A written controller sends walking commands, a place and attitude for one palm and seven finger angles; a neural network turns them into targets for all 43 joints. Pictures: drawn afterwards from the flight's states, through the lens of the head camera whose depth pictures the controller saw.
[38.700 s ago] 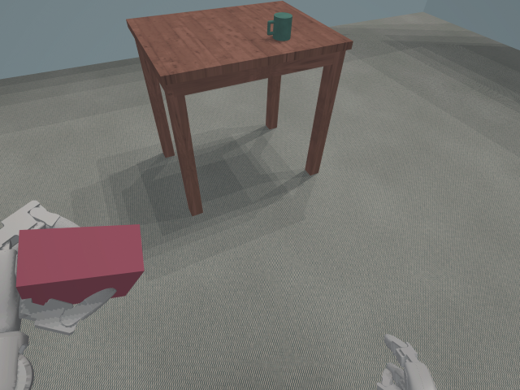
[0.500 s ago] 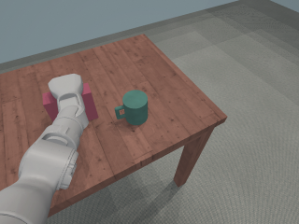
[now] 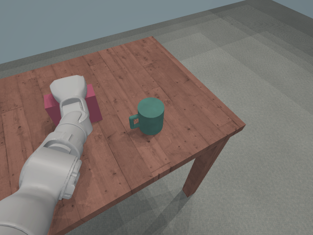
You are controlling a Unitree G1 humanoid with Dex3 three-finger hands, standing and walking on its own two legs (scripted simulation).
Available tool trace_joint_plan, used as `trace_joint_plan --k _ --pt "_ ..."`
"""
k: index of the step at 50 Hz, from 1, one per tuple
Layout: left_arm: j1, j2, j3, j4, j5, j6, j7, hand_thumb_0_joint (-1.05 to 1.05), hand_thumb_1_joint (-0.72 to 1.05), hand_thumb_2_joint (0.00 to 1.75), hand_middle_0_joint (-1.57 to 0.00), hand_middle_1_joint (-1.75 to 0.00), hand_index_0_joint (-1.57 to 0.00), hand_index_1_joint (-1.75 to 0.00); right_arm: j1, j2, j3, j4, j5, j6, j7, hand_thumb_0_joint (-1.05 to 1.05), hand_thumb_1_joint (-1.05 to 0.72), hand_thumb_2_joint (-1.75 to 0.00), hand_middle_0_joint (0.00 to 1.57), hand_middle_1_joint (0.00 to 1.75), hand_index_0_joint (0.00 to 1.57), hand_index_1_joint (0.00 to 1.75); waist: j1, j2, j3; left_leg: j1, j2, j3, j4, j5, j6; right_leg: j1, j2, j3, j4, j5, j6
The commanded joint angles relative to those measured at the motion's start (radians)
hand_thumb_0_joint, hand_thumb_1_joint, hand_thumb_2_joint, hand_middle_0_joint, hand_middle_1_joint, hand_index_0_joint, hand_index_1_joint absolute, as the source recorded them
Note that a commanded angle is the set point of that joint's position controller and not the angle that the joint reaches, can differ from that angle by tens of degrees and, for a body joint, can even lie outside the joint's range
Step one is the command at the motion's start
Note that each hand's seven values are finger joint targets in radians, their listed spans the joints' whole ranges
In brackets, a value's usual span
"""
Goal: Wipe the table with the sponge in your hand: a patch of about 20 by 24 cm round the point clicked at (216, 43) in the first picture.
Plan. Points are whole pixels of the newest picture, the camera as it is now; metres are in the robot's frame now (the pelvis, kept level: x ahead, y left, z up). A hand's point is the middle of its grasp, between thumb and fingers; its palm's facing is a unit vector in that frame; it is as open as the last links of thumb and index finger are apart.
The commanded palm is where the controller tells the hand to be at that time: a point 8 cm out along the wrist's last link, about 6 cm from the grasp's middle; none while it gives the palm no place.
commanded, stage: wipe back along the third lane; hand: left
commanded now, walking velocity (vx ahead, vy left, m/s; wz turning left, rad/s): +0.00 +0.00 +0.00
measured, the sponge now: (77, 112) +0.47 +0.22 +0.03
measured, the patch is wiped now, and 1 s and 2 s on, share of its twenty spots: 1.00 1.00 1.00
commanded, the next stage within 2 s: slide back across to the middle lane in 1.48 s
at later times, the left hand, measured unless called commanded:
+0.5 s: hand (79, 115) +0.42 +0.19 +0.06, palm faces +0.00 -0.01 -1.00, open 9.6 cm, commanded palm +0.38 +0.17 +0.09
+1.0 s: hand (90, 132) +0.37 +0.16 +0.06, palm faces -0.01 -0.02 -1.00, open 9.6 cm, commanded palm +0.32 +0.14 +0.09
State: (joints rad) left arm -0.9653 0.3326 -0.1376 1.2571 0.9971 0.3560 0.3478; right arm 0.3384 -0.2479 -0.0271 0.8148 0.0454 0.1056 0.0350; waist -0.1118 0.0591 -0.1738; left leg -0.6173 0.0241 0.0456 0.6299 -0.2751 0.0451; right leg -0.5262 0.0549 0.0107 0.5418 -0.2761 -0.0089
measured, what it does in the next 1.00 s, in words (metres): stands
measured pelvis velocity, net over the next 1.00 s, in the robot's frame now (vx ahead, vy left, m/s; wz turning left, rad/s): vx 0.01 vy -0.03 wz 0.06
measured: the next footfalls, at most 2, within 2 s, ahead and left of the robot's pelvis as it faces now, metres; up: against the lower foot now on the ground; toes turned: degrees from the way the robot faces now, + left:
none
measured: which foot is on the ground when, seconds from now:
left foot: down 0.00-1.00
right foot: down 0.00-1.00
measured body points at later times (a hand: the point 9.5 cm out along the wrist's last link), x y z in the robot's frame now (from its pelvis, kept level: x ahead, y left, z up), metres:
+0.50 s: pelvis +0.02 +0.00 +0.01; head +0.03 -0.01 +0.46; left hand +0.42 +0.19 +0.12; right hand +0.20 -0.22 -0.11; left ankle +0.01 +0.09 -0.73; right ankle -0.02 -0.12 -0.73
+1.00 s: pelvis +0.01 -0.03 +0.01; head -0.01 -0.06 +0.46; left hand +0.36 +0.15 +0.12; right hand +0.21 -0.25 -0.10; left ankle +0.01 +0.09 -0.73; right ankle -0.02 -0.12 -0.73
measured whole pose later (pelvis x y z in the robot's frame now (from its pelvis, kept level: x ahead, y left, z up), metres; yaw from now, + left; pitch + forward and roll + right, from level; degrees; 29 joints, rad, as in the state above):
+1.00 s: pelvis +0.01 -0.03 +0.01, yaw +3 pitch +4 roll +0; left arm -0.52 0.15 -0.40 0.70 0.96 0.57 0.26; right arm 0.08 -0.25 0.01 0.70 0.08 0.28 0.03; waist 0.04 0.07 -0.15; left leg -0.33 0.01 0.00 0.51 -0.25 0.00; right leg -0.25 0.05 -0.03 0.48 -0.30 -0.05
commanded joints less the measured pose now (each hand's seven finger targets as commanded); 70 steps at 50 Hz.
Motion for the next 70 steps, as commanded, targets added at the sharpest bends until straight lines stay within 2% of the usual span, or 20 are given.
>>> trace_joint_plan --k 1,15,20,23,25,29,32,33,41,43,45,46,50,52,55,57,61,65,67,70 --pt "-0.248 0.021 -0.044 -0.068 -0.026 0.045 0.004 0.0 0.1 1.3 -1.2 -1.6 -1.2 -1.6 -0.07 -0.14 -0.044 -0.104 0.005 -0.023 0.003 0.0 -0.9 -0.9 0.2 0.3 0.2 0.3 0.039 -0.041 -0.243 0.303 0.014 -0.058 -0.077 0.262 0.001 0.068 0.015 -0.065 -0.051 0.225 -0.041" --pt "-0.126 -0.156 -0.137 -0.241 -0.069 0.123 -0.014 0.0 0.1 1.3 -1.2 -1.6 -1.2 -1.6 -0.232 -0.111 -0.032 -0.158 0.009 0.052 -0.003 0.0 -0.9 -0.9 0.2 0.3 0.2 0.3 0.077 -0.104 -0.231 0.406 0.014 -0.071 -0.094 0.382 -0.011 0.148 0.002 -0.081 -0.06 0.313 -0.053" --pt "-0.089 -0.188 -0.172 -0.326 -0.07 0.158 -0.028 0.0 0.1 1.3 -1.2 -1.6 -1.2 -1.6 -0.287 -0.105 -0.026 -0.177 0.011 0.087 -0.008 0.0 -0.9 -0.9 0.2 0.3 0.2 0.3 0.086 -0.093 -0.234 0.433 0.007 -0.075 -0.096 0.413 -0.017 0.181 -0.003 -0.082 -0.063 0.344 -0.06" --pt "-0.013 -0.251 -0.233 -0.37 -0.062 0.178 -0.045 0.0 0.1 1.3 -1.2 -1.6 -1.2 -1.6 -0.313 -0.103 -0.024 -0.188 0.011 0.107 0.001 0.0 -0.9 -0.9 0.2 0.3 0.2 0.3 0.096 -0.079 -0.237 0.453 0.003 -0.067 -0.081 0.468 -0.017 0.197 -0.007 -0.081 -0.057 0.402 -0.065" --pt "0.018 -0.241 -0.227 -0.417 -0.066 0.185 -0.057 0.0 0.1 1.3 -1.2 -1.6 -1.2 -1.6 -0.334 -0.106 -0.026 -0.201 0.012 0.121 0.003 0.0 -0.9 -0.9 0.2 0.3 0.2 0.3 0.101 -0.121 -0.262 0.449 0.001 -0.072 -0.078 0.488 -0.014 0.238 -0.009 -0.08 -0.051 0.444 -0.066" --pt "0.074 -0.261 -0.27 -0.475 -0.058 0.206 -0.077 0.0 0.1 1.3 -1.2 -1.6 -1.2 -1.6 -0.371 -0.107 -0.018 -0.217 0.017 0.137 0.008 0.0 -0.9 -0.9 0.2 0.3 0.2 0.3 0.108 -0.118 -0.211 0.43 -0.015 -0.058 -0.084 0.437 -0.008 0.255 -0.013 -0.075 -0.059 0.455 -0.07" --pt "0.142 -0.225 -0.245 -0.52 -0.064 0.216 -0.085 0.0 0.1 1.3 -1.2 -1.6 -1.2 -1.6 -0.396 -0.109 -0.013 -0.23 0.021 0.146 0.006 0.0 -0.9 -0.9 0.2 0.3 0.2 0.3 0.126 -0.136 -0.203 0.419 -0.024 -0.052 -0.091 0.416 -0.005 0.297 -0.016 -0.067 -0.064 0.48 -0.072" --pt "0.122 -0.242 -0.272 -0.535 -0.061 0.22 -0.092 0.0 0.1 1.3 -1.2 -1.6 -1.2 -1.6 -0.405 -0.109 -0.009 -0.233 0.023 0.149 0.005 0.0 -0.9 -0.9 0.2 0.3 0.2 0.3 0.117 -0.136 -0.18 0.411 -0.026 -0.049 -0.097 0.39 -0.004 0.289 -0.018 -0.067 -0.067 0.468 -0.071" --pt "0.177 -0.158 -0.215 -0.593 -0.063 0.22 -0.107 0.0 0.1 1.3 -1.2 -1.6 -1.2 -1.6 -0.437 -0.112 0.001 -0.251 0.033 0.144 -0.015 0.0 -0.9 -0.9 0.2 0.3 0.2 0.3 0.134 -0.17 -0.131 0.383 -0.042 -0.032 -0.129 0.275 0.002 0.322 -0.026 -0.035 -0.104 0.395 -0.064" --pt "0.188 -0.191 -0.25 -0.601 -0.061 0.216 -0.112 0.0 0.1 1.3 -1.2 -1.6 -1.2 -1.6 -0.441 -0.106 0.003 -0.258 0.037 0.138 -0.016 0.0 -0.9 -0.9 0.2 0.3 0.2 0.3 0.135 -0.157 -0.123 0.384 -0.045 -0.031 -0.133 0.255 0.003 0.312 -0.026 -0.035 -0.108 0.365 -0.065" --pt "0.228 -0.142 -0.198 -0.612 -0.062 0.211 -0.11 0.0 0.1 1.3 -1.2 -1.6 -1.2 -1.6 -0.442 -0.112 0.0 -0.26 0.035 0.135 -0.017 0.0 -0.9 -0.9 0.2 0.3 0.2 0.3 0.152 -0.157 -0.14 0.385 -0.045 -0.032 -0.138 0.255 0.002 0.332 -0.024 -0.023 -0.112 0.367 -0.067" --pt "0.242 -0.185 -0.244 -0.64 -0.067 0.208 -0.113 0.0 0.1 1.3 -1.2 -1.6 -1.2 -1.6 -0.45 -0.106 0.001 -0.272 0.036 0.132 -0.015 0.0 -0.9 -0.9 0.2 0.3 0.2 0.3 0.147 -0.152 -0.149 0.395 -0.049 -0.022 -0.132 0.264 0.006 0.344 -0.028 -0.024 -0.11 0.391 -0.063" --pt "0.329 -0.151 -0.21 -0.672 -0.068 0.208 -0.118 0.0 0.1 1.3 -1.2 -1.6 -1.2 -1.6 -0.461 -0.113 -0.003 -0.28 0.04 0.131 -0.008 0.0 -0.9 -0.9 0.2 0.3 0.2 0.3 0.161 -0.18 -0.12 0.381 -0.048 -0.026 -0.14 0.252 0.004 0.349 -0.026 -0.009 -0.119 0.385 -0.063" --pt "0.302 -0.209 -0.28 -0.702 -0.073 0.208 -0.122 0.0 0.1 1.3 -1.2 -1.6 -1.2 -1.6 -0.474 -0.106 0.001 -0.287 0.047 0.129 -0.006 0.0 -0.9 -0.9 0.2 0.3 0.2 0.3 0.143 -0.167 -0.089 0.389 -0.049 -0.021 -0.142 0.23 0.006 0.322 -0.028 -0.014 -0.126 0.349 -0.06" --pt "0.362 -0.138 -0.203 -0.715 -0.079 0.213 -0.12 0.0 0.1 1.3 -1.2 -1.6 -1.2 -1.6 -0.477 -0.114 -0.001 -0.288 0.044 0.121 -0.007 0.0 -0.9 -0.9 0.2 0.3 0.2 0.3 0.169 -0.168 -0.098 0.388 -0.049 -0.021 -0.148 0.229 0.006 0.343 -0.025 0.0 -0.13 0.351 -0.062" --pt "0.364 -0.182 -0.257 -0.742 -0.082 0.216 -0.123 0.0 0.1 1.3 -1.2 -1.6 -1.2 -1.6 -0.492 -0.107 0.003 -0.295 0.051 0.119 -0.006 0.0 -0.9 -0.9 0.2 0.3 0.2 0.3 0.157 -0.176 -0.075 0.389 -0.051 -0.016 -0.146 0.22 0.006 0.332 -0.028 -0.004 -0.132 0.338 -0.058" --pt "0.367 -0.189 -0.272 -0.764 -0.078 0.222 -0.129 0.0 0.1 1.3 -1.2 -1.6 -1.2 -1.6 -0.503 -0.108 0.003 -0.298 0.054 0.114 -0.003 0.0 -0.9 -0.9 0.2 0.3 0.2 0.3 0.158 -0.173 -0.071 0.399 -0.049 -0.018 -0.155 0.201 0.007 0.319 -0.027 -0.002 -0.136 0.282 -0.059" --pt "0.431 -0.172 -0.244 -0.791 -0.079 0.222 -0.132 0.0 0.1 1.3 -1.2 -1.6 -1.2 -1.6 -0.511 -0.107 0.001 -0.303 0.05 0.112 0.005 0.0 -0.9 -0.9 0.2 0.3 0.2 0.3 0.176 -0.171 -0.086 0.405 -0.051 -0.019 -0.148 0.232 0.006 0.339 -0.024 0.007 -0.129 0.337 -0.062" --pt "0.446 -0.217 -0.302 -0.829 -0.075 0.221 -0.137 0.0 0.1 1.3 -1.2 -1.6 -1.2 -1.6 -0.519 -0.104 0.001 -0.311 0.053 0.115 0.013 0.0 -0.9 -0.9 0.2 0.3 0.2 0.3 0.165 -0.175 -0.092 0.415 -0.05 -0.015 -0.138 0.248 0.007 0.341 -0.028 -0.001 -0.116 0.363 -0.061" --pt "0.509 -0.201 -0.281 -0.877 -0.074 0.23 -0.142 0.0 0.1 1.3 -1.2 -1.6 -1.2 -1.6 -0.535 -0.104 0.0 -0.323 0.051 0.12 0.025 0.0 -0.9 -0.9 0.2 0.3 0.2 0.3 0.181 -0.171 -0.092 0.415 -0.048 -0.023 -0.139 0.272 0.006 0.354 -0.024 0.004 -0.109 0.392 -0.066"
